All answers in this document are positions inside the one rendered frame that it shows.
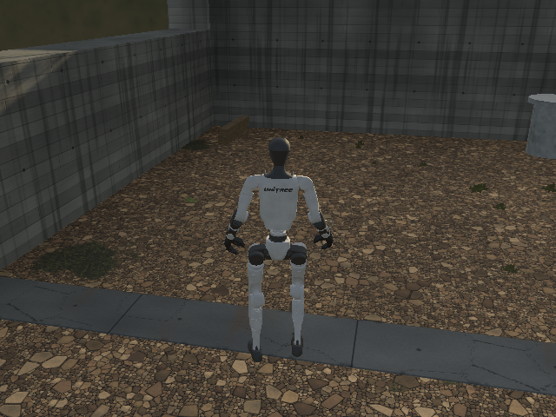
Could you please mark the robot left forearm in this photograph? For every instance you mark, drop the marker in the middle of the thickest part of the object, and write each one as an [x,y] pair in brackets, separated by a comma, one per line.
[233,227]

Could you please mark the robot left hand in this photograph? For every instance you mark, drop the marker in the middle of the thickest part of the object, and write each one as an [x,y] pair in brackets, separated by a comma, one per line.
[237,241]

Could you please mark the robot right hand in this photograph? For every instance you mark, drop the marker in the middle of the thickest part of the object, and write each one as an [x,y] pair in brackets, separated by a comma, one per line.
[329,241]

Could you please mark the right robot shin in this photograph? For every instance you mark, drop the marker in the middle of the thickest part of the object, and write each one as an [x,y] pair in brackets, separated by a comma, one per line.
[297,315]

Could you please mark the robot right forearm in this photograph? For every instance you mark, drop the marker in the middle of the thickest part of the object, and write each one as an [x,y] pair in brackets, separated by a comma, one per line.
[322,227]

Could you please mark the robot right upper arm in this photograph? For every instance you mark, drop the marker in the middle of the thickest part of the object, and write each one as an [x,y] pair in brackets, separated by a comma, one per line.
[306,184]

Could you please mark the robot right thigh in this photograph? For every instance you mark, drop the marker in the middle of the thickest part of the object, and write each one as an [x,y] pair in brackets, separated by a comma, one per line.
[298,260]

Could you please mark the robot left upper arm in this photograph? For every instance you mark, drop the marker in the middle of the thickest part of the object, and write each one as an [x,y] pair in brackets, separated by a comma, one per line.
[252,182]

